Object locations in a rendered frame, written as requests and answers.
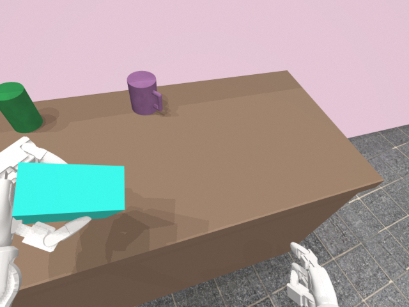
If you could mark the table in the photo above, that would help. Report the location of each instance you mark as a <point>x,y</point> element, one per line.
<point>227,175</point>

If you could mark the left robot hand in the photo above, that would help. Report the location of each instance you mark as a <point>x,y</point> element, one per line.
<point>39,235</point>

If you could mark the left robot forearm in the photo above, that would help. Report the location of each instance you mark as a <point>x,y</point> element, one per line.
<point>10,275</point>

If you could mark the sponge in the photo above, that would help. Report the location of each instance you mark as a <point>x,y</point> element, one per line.
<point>47,192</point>

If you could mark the right robot hand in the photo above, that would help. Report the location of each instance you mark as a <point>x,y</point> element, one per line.
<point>316,287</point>

